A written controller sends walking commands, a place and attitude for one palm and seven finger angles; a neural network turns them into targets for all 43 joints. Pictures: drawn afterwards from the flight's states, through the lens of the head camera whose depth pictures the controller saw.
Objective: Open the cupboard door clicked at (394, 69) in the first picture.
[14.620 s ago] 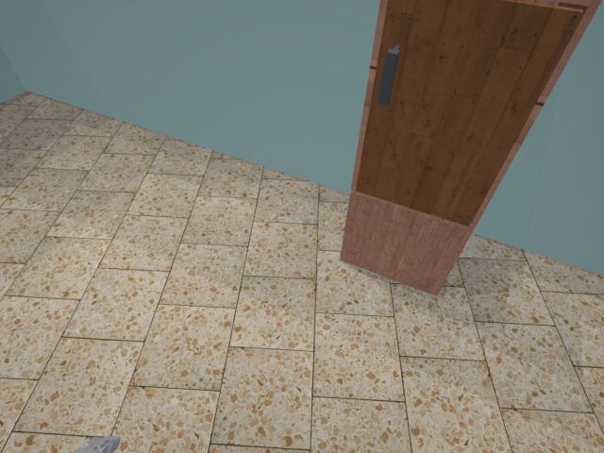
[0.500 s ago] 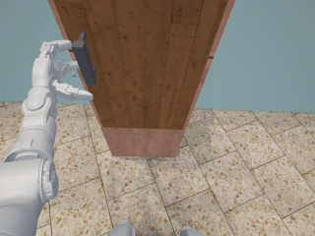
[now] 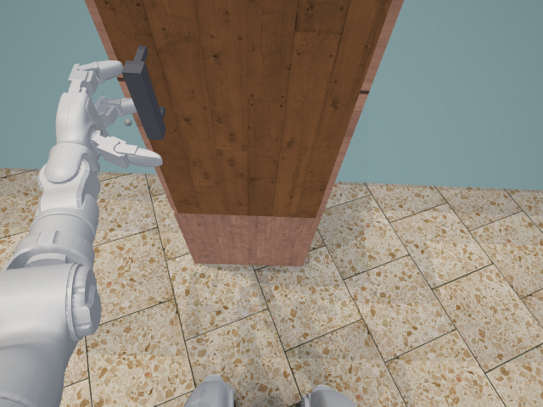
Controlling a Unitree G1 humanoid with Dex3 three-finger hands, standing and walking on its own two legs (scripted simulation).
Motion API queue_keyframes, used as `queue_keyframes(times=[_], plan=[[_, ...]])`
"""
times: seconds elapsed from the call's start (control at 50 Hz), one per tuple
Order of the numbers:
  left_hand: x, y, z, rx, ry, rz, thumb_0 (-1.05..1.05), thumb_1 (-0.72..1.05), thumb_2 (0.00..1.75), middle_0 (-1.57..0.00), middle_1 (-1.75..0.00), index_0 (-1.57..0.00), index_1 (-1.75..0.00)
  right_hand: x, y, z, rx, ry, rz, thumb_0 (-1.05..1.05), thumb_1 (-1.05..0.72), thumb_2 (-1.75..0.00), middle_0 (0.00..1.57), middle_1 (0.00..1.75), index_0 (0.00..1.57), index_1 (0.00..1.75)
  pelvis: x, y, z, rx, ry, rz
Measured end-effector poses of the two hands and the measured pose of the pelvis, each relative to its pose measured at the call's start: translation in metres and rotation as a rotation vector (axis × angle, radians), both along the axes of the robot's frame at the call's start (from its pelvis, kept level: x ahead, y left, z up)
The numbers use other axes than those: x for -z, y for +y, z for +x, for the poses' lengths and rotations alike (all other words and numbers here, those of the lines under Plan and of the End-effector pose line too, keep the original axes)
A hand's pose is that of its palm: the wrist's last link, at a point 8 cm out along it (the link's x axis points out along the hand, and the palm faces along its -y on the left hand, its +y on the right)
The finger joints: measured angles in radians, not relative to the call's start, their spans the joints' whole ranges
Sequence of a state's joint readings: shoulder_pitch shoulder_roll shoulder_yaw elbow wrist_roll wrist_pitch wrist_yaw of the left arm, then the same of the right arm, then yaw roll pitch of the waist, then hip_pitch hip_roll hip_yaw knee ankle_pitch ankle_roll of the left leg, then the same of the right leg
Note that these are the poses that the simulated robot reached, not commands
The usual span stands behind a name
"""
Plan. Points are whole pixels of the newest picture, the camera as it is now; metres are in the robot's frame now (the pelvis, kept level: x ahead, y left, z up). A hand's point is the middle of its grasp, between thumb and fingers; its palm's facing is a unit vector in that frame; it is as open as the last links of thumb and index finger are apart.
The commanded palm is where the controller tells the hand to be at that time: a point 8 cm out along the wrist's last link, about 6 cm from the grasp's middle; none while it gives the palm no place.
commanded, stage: move the hooked fingers beside the handle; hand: left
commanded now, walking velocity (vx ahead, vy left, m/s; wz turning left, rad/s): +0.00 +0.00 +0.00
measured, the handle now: (149, 94) +0.54 +0.18 +0.11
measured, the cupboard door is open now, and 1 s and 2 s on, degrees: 0 0 0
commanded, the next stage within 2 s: none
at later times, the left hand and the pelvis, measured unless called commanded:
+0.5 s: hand (121, 120) +0.49 +0.21 +0.11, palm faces +0.03 -1.00 -0.01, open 14.9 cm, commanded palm +0.48 +0.23 +0.11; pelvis +0.00 +0.01 +0.00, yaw -1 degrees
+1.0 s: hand (127, 118) +0.49 +0.20 +0.12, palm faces -0.02 -1.00 -0.01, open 14.1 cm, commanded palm +0.47 +0.26 +0.11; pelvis +0.01 +0.01 +0.01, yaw -3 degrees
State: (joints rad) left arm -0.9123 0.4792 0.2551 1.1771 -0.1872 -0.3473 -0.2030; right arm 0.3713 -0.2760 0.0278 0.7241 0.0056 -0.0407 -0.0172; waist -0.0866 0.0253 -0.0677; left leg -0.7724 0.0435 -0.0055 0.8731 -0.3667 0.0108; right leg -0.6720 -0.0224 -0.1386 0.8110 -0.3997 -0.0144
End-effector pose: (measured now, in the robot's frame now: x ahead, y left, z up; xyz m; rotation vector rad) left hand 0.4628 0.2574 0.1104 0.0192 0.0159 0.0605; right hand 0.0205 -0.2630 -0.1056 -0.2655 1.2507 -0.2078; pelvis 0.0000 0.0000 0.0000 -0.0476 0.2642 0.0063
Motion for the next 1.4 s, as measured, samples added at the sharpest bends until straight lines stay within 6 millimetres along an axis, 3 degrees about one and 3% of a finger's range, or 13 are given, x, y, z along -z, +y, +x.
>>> queue_keyframes(times=[0.24, 0.68, 0.92, 1.22, 1.4], plan=[[0.000, 0.004, 0.002, 0.012, -0.001, -0.003, -0.01, -0.50, 0.30, -0.30, -1.20, -0.05, -1.18, -0.002, 0.001, -0.007, 0.015, 0.013, -0.007, 0.00, -0.91, -0.89, 0.20, 0.30, 0.20, 0.30, 0.000, 0.003, 0.000, 0.005, 0.005, -0.003], [0.001, 0.013, 0.007, 0.042, -0.004, -0.007, -0.01, -0.50, 0.30, -0.30, -1.20, -0.13, -1.18, -0.005, 0.009, 0.000, 0.055, -0.007, -0.008, 0.00, -0.90, -0.89, 0.20, 0.30, 0.20, 0.30, -0.002, 0.009, 0.008, 0.031, 0.005, -0.003], [-0.004, -0.005, 0.005, 0.099, -0.013, -0.018, -0.01, -0.50, 0.30, -0.30, -1.20, -0.25, -1.19, -0.009, 0.009, 0.012, 0.083, -0.062, 0.000, 0.00, -0.90, -0.89, 0.20, 0.30, 0.21, 0.30, -0.005, 0.008, 0.011, 0.050, -0.021, 0.005], [-0.011, 0.024, -0.009, 0.077, -0.017, -0.007, -0.01, -0.50, 0.30, -0.30, -1.20, -0.30, -1.20, -0.011, -0.003, -0.003, 0.100, -0.036, -0.029, 0.00, -0.90, -0.89, 0.20, 0.30, 0.21, 0.30, -0.006, 0.002, 0.004, 0.055, -0.027, 0.007], [-0.009, 0.028, -0.005, 0.088, -0.011, -0.005, -0.01, -0.50, 0.30, -0.30, -1.20, -0.30, -1.20, -0.014, -0.009, -0.013, 0.099, -0.022, -0.069, 0.00, -0.90, -0.89, 0.20, 0.30, 0.21, 0.30, -0.003, 0.003, -0.002, 0.049, -0.014, 0.001]])
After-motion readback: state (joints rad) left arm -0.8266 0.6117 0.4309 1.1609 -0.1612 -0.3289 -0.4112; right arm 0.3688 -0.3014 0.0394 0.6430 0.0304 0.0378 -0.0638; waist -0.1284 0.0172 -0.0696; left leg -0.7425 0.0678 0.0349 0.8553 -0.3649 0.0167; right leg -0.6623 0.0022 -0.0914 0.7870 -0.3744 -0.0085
